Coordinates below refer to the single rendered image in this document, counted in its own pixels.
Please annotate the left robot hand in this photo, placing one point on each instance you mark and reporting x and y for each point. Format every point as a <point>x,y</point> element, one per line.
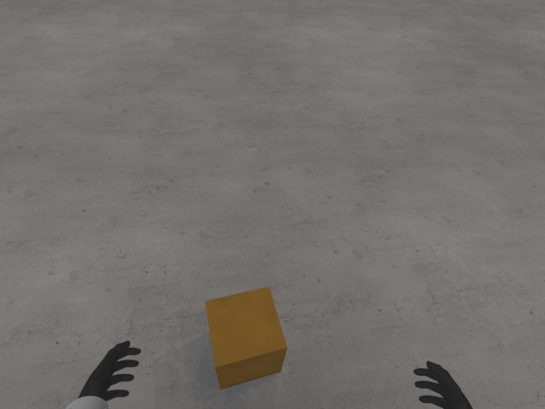
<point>102,379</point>

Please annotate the right robot hand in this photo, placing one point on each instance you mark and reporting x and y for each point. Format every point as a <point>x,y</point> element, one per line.
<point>453,397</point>

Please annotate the carton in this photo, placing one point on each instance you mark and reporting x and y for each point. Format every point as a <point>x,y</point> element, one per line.
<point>246,337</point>

